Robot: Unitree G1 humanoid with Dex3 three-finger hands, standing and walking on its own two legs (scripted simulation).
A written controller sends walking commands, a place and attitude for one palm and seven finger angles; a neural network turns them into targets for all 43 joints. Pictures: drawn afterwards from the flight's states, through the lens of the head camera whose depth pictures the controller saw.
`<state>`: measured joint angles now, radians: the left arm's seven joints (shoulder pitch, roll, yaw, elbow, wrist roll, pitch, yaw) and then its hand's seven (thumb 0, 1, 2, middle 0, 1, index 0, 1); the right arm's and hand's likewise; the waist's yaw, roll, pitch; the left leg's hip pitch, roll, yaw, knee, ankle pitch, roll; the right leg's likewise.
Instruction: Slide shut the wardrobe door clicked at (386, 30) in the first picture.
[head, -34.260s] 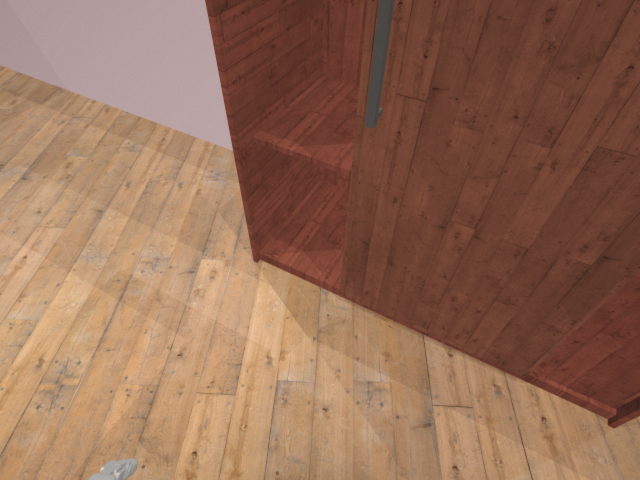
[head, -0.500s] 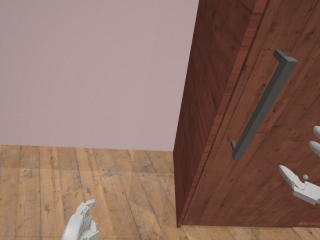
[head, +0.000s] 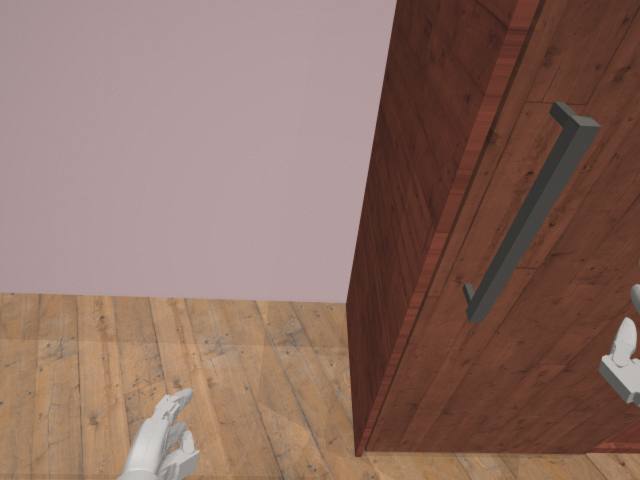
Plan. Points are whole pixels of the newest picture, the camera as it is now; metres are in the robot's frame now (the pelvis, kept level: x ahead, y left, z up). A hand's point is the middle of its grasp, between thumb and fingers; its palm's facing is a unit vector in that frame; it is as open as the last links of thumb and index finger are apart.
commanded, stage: draw the hand back to the body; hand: right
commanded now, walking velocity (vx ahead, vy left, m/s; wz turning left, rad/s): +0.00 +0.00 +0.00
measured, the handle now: (510, 230) +0.36 -0.23 +0.17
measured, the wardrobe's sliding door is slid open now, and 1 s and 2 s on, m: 0.00 0.00 0.00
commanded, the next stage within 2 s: step back with the hand held close in 0.06 s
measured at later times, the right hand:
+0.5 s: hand (610, 384) +0.17 -0.27 +0.15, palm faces +0.34 +0.81 -0.47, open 7.4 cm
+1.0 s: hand out of the picture +0.07 -0.30 +0.16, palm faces +0.50 +0.78 -0.39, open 7.4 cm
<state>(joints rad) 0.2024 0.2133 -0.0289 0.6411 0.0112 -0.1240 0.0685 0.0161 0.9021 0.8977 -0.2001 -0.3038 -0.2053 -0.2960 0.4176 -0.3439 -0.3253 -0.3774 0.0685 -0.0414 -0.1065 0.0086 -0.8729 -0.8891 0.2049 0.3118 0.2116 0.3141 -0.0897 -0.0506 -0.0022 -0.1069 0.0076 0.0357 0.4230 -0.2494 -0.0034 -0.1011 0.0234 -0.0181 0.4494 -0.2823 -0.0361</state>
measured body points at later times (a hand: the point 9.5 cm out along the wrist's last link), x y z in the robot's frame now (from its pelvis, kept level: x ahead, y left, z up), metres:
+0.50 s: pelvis -0.03 -0.01 +0.00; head -0.02 -0.01 +0.45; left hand +0.14 +0.24 -0.08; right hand +0.15 -0.31 +0.17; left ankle -0.01 +0.12 -0.74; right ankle -0.02 -0.09 -0.74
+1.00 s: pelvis -0.12 -0.03 -0.03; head -0.12 -0.06 +0.42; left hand +0.05 +0.20 -0.09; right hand +0.04 -0.34 +0.18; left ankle -0.01 +0.12 -0.74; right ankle -0.02 -0.09 -0.74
